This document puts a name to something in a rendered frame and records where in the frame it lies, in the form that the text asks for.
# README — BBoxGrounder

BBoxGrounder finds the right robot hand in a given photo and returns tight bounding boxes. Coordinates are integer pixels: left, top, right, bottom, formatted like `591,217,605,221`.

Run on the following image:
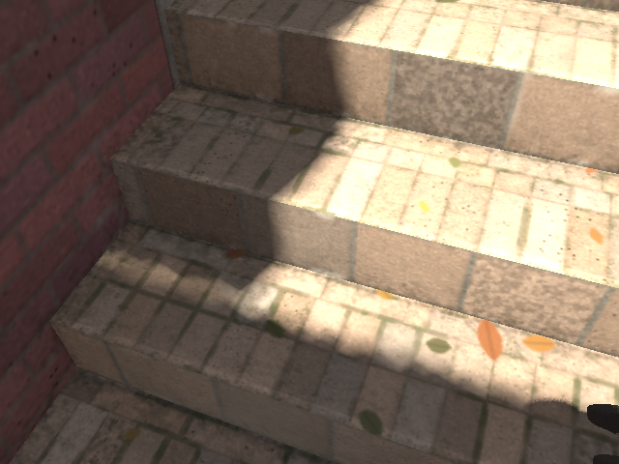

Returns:
587,404,619,464

